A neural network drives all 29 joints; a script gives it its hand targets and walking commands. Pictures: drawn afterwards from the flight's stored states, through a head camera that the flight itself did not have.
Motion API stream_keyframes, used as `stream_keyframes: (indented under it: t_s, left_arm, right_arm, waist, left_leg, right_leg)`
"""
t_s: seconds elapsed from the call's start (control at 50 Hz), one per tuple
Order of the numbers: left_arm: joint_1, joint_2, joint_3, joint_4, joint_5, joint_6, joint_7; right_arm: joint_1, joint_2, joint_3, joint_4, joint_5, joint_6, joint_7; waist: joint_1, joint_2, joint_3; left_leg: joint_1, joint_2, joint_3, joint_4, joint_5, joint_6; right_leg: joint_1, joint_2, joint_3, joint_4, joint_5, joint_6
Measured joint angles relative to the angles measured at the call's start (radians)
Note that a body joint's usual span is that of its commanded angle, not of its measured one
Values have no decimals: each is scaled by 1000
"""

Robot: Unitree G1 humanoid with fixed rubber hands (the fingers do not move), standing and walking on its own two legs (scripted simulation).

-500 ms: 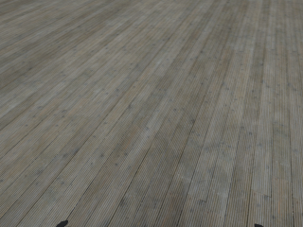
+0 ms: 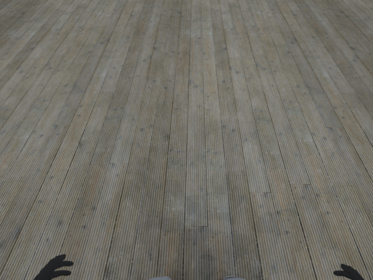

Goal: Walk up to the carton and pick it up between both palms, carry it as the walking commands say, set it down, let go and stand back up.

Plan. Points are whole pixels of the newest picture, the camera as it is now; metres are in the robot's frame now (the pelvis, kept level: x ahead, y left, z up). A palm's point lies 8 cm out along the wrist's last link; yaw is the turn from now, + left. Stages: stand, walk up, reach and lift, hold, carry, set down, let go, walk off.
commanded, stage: walk up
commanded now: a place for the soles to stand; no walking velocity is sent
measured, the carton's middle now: out of the picture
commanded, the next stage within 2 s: none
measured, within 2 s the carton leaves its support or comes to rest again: neither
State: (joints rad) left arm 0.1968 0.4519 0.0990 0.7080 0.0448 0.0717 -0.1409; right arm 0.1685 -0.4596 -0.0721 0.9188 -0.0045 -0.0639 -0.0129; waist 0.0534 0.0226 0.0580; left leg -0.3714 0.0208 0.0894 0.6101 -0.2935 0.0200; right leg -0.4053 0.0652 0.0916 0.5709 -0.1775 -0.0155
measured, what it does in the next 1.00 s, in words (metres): steps to the right, turning right: right foot, then left foot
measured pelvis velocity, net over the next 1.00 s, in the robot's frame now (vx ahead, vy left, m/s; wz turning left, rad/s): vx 0.12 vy -0.29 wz -0.93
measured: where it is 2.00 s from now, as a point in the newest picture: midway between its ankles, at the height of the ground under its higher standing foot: outside the picture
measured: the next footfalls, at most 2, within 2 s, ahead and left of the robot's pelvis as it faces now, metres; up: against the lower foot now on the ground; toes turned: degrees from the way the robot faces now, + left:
right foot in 0.34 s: +0.07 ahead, -0.26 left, +0.00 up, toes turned -25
left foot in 0.58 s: +0.25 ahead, -0.10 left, +0.00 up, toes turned -28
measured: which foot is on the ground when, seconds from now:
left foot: down 0.00-0.38, up 0.40-0.56, down 0.58-0.98, up 1.00-1.00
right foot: down 0.00-0.00, up 0.02-0.32, down 0.34-0.60, up 0.62-0.92, down 0.94-1.00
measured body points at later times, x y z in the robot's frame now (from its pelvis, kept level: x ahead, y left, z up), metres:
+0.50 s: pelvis +0.06 -0.11 +0.00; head +0.08 -0.13 +0.45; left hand +0.36 +0.10 -0.06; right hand -0.04 -0.46 -0.10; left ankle +0.12 +0.03 -0.68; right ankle +0.03 -0.24 -0.72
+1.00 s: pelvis +0.12 -0.29 -0.01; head +0.10 -0.31 +0.44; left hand +0.50 -0.25 -0.05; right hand -0.17 -0.55 -0.10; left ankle +0.21 -0.09 -0.71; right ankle +0.07 -0.44 -0.73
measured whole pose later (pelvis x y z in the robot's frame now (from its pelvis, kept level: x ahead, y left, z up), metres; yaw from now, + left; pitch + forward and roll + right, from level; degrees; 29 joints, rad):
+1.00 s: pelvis +0.12 -0.29 -0.01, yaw -53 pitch +0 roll +2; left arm 0.06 0.49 0.11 0.82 0.02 0.01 -0.17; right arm 0.32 -0.55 -0.12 0.93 -0.01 -0.08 0.01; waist -0.05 0.01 0.00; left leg -0.10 0.29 0.30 0.65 -0.39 0.00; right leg -0.46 -0.09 -0.05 0.67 -0.20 0.00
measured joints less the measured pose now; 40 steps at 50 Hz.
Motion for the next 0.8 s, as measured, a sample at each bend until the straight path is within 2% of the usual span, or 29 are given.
stream_keyframes:
  t_s: [0.02,0.06,0.14,0.2,0.28,0.34,0.36,0.38,0.4,0.44,0.46,0.5,0.56,0.58,0.6,0.62,0.66,0.7,0.8]
  left_arm:
    - [-2,-3,1,5,0,4,3]
    - [3,-13,-1,17,10,14,6]
    - [9,-26,-6,27,10,9,-28]
    - [-14,-18,-4,25,8,0,-47]
    - [-66,13,4,19,3,-4,-55]
    - [-97,31,13,18,-4,-16,-50]
    - [-109,27,16,20,-4,-23,-45]
    - [-121,22,13,19,-1,-32,-37]
    - [-123,20,8,10,-1,-41,-28]
    - [-101,14,2,-10,-19,-46,-13]
    - [-84,11,-1,-17,-26,-42,-7]
    - [-55,10,-11,-18,-31,-33,-1]
    - [-28,8,-22,-6,-23,-13,-9]
    - [-18,6,-27,-5,-22,-8,-12]
    - [-6,5,-30,-1,-22,-6,-13]
    - [3,3,-29,12,-16,-5,-11]
    - [21,3,-25,47,-2,1,-12]
    - [31,8,-21,69,-3,3,-26]
    - [3,13,-3,97,-17,-15,-51]
  right_arm:
    - [16,11,-1,-3,-16,-4,-4]
    - [35,27,1,3,-30,-3,-14]
    - [70,10,-11,-3,-33,-13,-17]
    - [91,-14,-28,-20,-31,-21,-14]
    - [114,-33,-42,-24,-23,-22,-3]
    - [137,-43,-51,-20,-19,-13,8]
    - [142,-51,-55,-15,-17,-8,11]
    - [146,-58,-58,-8,-9,-2,14]
    - [145,-60,-56,1,-3,5,15]
    - [122,-56,-40,18,6,10,15]
    - [109,-49,-31,16,11,9,15]
    - [85,-30,-13,8,13,-5,15]
    - [68,-5,4,-6,10,-30,14]
    - [68,-5,7,-13,6,-39,13]
    - [72,-5,9,-22,-4,-47,9]
    - [72,-1,9,-29,-14,-50,4]
    - [57,11,12,-34,-17,-50,-4]
    - [53,15,12,-43,-20,-54,-3]
    - [82,-20,-6,-62,-23,-60,5]
  waist:
    - [-9,-18,-5]
    - [-18,-54,-24]
    - [-56,-76,-50]
    - [-78,-81,-50]
    - [-92,-92,-48]
    - [-108,-83,-67]
    - [-114,-60,-64]
    - [-115,-34,-57]
    - [-107,-23,-53]
    - [-74,-14,-45]
    - [-57,-10,-41]
    - [-34,-4,-29]
    - [-8,-6,-12]
    - [-4,-2,-9]
    - [-4,-1,-13]
    - [0,-12,-22]
    - [5,-43,-38]
    - [-12,-61,-46]
    - [-44,-67,-53]
  left_leg:
    - [9,3,14,-19,63,12]
    - [44,19,67,-53,67,15]
    - [132,61,152,-145,59,-4]
    - [173,89,209,-162,49,-21]
    - [205,137,280,-129,8,-59]
    - [198,193,307,-51,-47,-82]
    - [187,227,299,-1,-76,-71]
    - [159,257,259,78,-83,-41]
    - [114,246,182,184,-141,-17]
    - [34,178,51,345,-211,-6]
    - [1,151,19,377,-213,-7]
    - [-48,110,-7,334,-191,-18]
    - [-56,52,8,108,-94,-26]
    - [-36,36,18,12,-27,-18]
    - [-21,35,19,-26,76,-1]
    - [-16,43,41,-20,119,6]
    - [19,66,105,-22,85,-4]
    - [74,87,144,-59,55,-16]
    - [200,133,218,-158,51,-47]
  right_leg:
    - [-19,2,1,48,-41,-3]
    - [-81,-11,-18,208,-98,5]
    - [-124,-91,-76,350,-62,14]
    - [-115,-151,-65,321,-64,20]
    - [-68,-211,-64,170,-101,10]
    - [-10,-207,-89,68,-115,0]
    - [-4,-184,-97,69,-87,18]
    - [0,-160,-107,87,-91,30]
    - [-1,-142,-102,106,-107,33]
    - [8,-105,-66,100,-118,25]
    - [19,-85,-45,80,-109,21]
    - [47,-53,-13,45,-95,2]
    - [81,-20,26,30,-103,-18]
    - [87,-8,37,44,-116,-15]
    - [82,2,43,77,-146,-12]
    - [51,-5,34,151,-172,-8]
    - [-25,-36,0,308,-173,7]
    - [-58,-74,-39,369,-151,20]
    - [-94,-169,-76,306,-110,44]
